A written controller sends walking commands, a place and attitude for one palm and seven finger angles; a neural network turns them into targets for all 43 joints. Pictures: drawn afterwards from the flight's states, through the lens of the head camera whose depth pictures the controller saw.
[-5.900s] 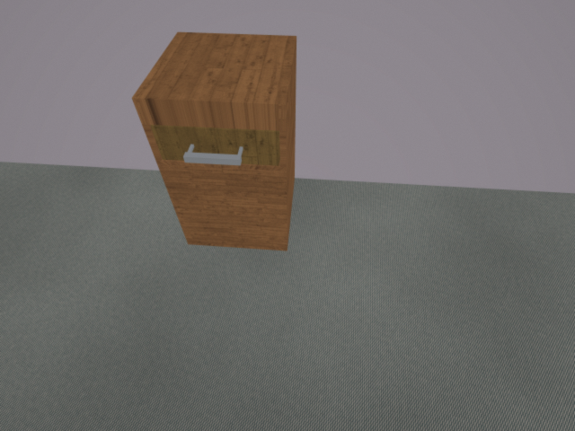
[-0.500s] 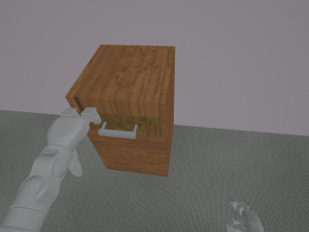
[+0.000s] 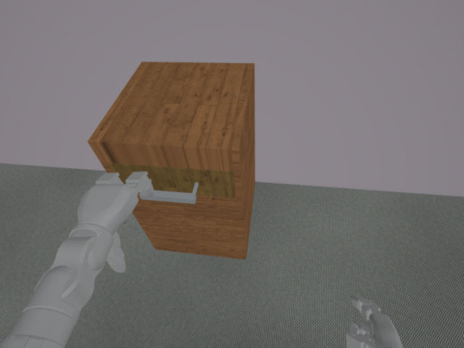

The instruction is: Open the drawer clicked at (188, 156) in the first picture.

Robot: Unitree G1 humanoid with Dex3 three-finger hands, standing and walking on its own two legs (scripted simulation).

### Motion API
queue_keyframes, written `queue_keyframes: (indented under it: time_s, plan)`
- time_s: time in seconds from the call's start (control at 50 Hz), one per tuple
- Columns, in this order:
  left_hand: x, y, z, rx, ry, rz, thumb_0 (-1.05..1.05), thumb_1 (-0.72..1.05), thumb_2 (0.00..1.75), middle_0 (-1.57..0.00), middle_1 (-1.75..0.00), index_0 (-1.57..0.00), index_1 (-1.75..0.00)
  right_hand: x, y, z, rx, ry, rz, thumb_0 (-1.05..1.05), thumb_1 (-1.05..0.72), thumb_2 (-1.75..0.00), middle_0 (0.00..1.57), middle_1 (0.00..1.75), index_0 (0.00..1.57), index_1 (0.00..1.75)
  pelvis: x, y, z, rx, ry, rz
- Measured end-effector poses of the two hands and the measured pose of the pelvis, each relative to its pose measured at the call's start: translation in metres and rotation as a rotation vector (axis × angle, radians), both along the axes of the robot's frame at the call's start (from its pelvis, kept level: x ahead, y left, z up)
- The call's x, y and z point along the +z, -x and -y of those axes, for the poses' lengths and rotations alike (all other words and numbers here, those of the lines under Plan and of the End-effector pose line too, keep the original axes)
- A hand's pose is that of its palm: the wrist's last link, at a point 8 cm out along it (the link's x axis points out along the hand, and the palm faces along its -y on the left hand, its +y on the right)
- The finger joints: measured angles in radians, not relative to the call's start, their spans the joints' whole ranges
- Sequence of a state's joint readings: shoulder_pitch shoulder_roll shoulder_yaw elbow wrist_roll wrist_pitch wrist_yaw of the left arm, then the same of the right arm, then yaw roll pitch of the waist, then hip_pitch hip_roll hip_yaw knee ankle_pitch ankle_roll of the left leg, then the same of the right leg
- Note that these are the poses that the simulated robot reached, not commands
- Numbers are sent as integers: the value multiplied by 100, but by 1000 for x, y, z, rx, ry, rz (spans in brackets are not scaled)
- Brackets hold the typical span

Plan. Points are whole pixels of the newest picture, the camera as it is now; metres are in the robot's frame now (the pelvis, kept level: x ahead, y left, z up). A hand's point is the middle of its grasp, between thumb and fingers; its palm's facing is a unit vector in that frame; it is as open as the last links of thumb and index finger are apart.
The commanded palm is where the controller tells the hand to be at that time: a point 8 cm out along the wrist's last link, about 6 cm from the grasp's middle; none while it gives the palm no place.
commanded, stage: move the hooked fingers above the handle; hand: left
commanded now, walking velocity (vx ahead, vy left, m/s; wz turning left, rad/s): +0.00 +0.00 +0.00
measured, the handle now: (170, 190) +0.57 +0.28 -0.22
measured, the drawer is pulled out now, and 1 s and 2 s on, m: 0.00 0.00 0.00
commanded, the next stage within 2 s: none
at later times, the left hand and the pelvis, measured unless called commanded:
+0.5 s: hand (145, 208) +0.38 +0.25 -0.03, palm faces -0.12 -0.07 -0.99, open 13.8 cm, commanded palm +0.38 +0.27 +0.02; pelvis -0.01 +0.01 -0.03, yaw -1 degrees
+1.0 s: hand (154, 197) +0.45 +0.26 -0.09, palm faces -0.02 -0.04 -1.00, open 13.8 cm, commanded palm +0.44 +0.27 -0.05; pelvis -0.03 +0.03 -0.09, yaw -1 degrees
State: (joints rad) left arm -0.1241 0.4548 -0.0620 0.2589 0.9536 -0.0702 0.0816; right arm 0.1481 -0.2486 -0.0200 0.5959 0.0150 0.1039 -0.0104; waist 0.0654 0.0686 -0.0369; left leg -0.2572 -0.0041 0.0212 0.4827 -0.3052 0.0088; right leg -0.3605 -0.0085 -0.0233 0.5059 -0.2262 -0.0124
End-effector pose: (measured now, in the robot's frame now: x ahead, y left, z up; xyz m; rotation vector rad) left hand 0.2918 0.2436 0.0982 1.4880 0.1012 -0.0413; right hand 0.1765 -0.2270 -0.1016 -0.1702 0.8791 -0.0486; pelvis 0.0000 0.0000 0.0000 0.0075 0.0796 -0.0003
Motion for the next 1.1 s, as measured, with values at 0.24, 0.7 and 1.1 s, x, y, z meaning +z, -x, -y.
queue_keyframes:
  time_s: [0.24,0.7,1.1]
  plan:
    - [-22,-47,-12,-56,-26,70,0,-49,30,-32,-120,-32,-120,-22,43,20,-58,78,-124,1,-90,-90,20,30,20,30,-14,6,-2,14,7,-102]
    - [-96,-104,-37,-2,-74,38,0,-49,30,-32,-120,-32,-120,-67,152,28,-186,131,-429,0,-90,-90,20,30,20,30,-51,18,-19,-9,18,-284]
    - [-156,-151,-43,34,-108,34,0,-49,30,-32,-120,-32,-120,-109,193,23,-185,172,-536,0,-90,-90,20,30,20,30,-100,38,-26,-3,41,-421]
